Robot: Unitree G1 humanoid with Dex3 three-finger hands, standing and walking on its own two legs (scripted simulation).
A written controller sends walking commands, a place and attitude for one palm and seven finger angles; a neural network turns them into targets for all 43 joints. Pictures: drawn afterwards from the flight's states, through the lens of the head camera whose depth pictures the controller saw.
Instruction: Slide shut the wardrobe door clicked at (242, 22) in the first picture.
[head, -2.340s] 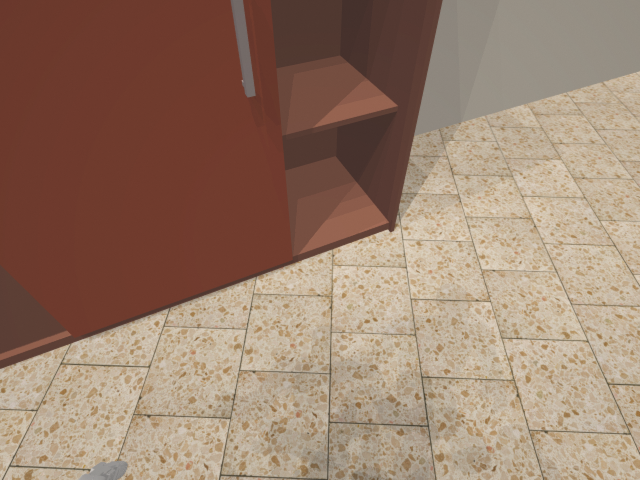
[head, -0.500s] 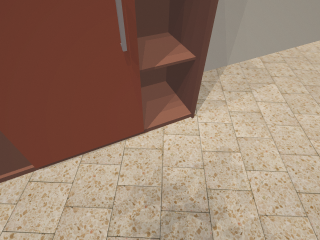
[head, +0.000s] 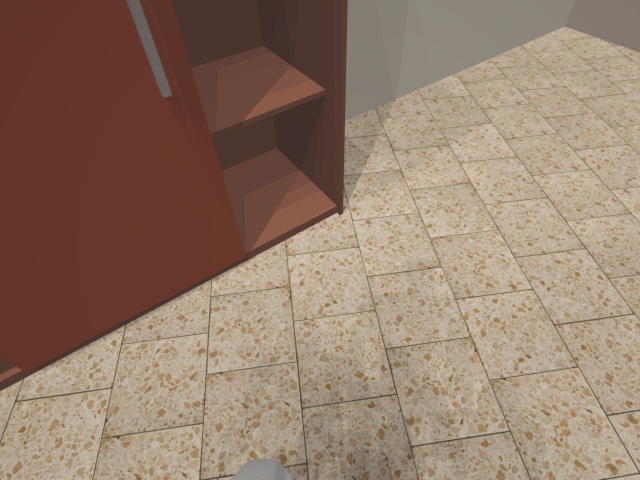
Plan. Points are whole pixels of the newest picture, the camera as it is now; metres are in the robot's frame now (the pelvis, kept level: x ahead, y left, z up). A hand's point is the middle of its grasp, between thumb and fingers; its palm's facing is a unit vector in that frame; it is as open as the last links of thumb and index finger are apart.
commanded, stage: walk to a spot facing it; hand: left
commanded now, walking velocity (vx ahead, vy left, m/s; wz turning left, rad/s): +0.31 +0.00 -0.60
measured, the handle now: (138, 20) +0.88 +0.46 +0.17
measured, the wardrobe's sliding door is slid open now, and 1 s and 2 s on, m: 0.45 0.45 0.45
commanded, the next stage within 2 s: none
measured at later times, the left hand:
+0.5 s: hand (167, 419) +0.22 +0.28 -0.17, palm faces -0.21 -0.96 -0.19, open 7.4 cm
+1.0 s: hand (320, 271) +0.53 +0.06 -0.18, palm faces -0.61 -0.77 -0.16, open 7.4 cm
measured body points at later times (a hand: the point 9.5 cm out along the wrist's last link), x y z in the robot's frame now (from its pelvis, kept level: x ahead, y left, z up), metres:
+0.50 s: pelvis +0.14 +0.07 +0.01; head +0.16 +0.11 +0.46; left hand +0.23 +0.33 -0.16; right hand +0.16 -0.17 -0.11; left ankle +0.15 +0.16 -0.73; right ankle +0.07 -0.05 -0.64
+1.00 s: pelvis +0.32 +0.00 -0.02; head +0.38 -0.02 +0.43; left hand +0.56 +0.10 -0.17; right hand +0.12 -0.13 -0.16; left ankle +0.28 +0.16 -0.63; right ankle +0.34 -0.08 -0.73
